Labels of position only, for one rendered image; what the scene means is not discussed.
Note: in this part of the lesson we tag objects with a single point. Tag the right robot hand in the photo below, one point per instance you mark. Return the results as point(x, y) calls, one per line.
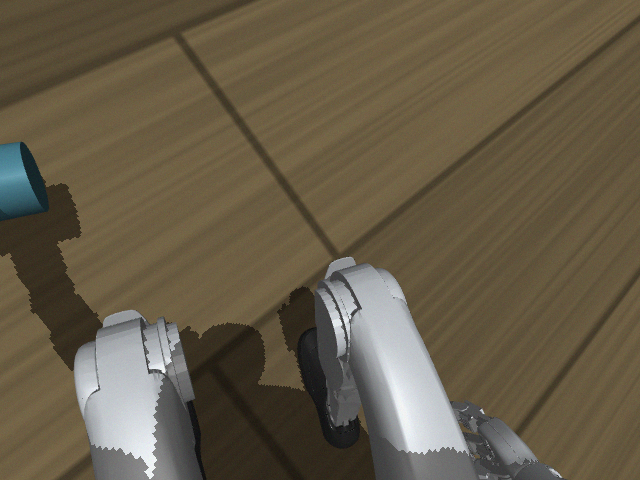
point(503, 453)

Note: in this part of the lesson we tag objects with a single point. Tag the right robot arm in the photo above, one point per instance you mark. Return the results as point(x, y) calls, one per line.
point(538, 471)

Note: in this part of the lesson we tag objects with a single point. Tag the bottle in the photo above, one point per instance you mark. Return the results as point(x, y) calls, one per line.
point(22, 190)

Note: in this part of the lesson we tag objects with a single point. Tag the left robot foot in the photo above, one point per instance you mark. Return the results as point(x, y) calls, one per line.
point(197, 434)

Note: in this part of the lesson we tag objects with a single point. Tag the right robot foot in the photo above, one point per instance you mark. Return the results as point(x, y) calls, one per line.
point(315, 383)

